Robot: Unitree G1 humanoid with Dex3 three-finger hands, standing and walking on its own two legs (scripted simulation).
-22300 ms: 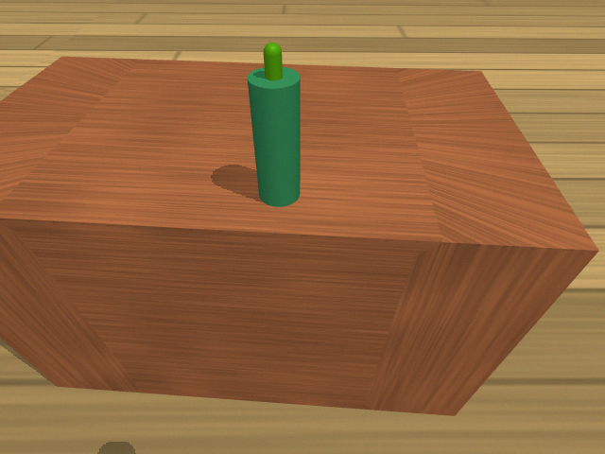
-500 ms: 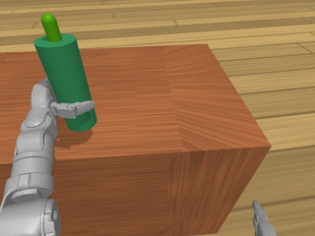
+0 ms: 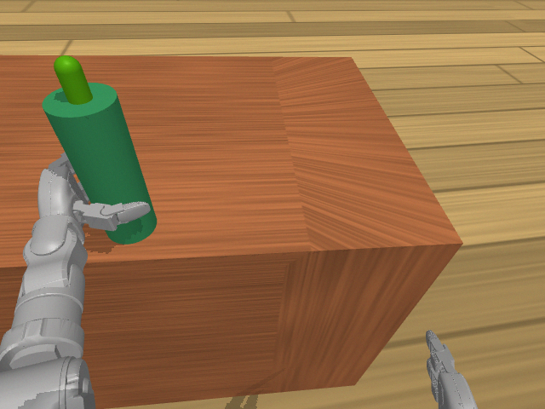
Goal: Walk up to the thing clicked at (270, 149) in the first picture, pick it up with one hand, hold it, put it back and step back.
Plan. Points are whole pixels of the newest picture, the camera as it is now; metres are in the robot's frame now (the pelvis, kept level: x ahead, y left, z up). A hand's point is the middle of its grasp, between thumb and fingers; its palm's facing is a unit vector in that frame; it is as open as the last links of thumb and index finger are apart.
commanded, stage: open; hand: left
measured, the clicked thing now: (105, 159) +0.43 +0.21 +0.18
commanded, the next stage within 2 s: withdraw in 0.18 s
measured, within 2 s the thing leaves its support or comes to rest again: rests again in 1.12 s
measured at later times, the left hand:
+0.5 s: hand (103, 141) +0.47 +0.22 +0.18, palm faces +0.16 -0.99 +0.00, open 16.3 cm
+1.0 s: hand out of the picture +0.42 +0.35 +0.24, palm faces +0.49 -0.84 -0.22, open 17.4 cm
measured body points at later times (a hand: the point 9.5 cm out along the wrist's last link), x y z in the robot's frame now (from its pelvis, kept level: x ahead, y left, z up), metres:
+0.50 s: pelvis +0.02 +0.00 -0.01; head +0.02 +0.02 +0.44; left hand +0.45 +0.27 +0.19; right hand +0.18 -0.25 -0.03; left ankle +0.04 +0.14 -0.72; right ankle +0.03 -0.15 -0.72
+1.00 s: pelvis +0.03 +0.00 +0.00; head +0.03 +0.00 +0.45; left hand +0.39 +0.39 +0.25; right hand +0.17 -0.26 -0.05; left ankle +0.04 +0.14 -0.72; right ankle +0.03 -0.15 -0.72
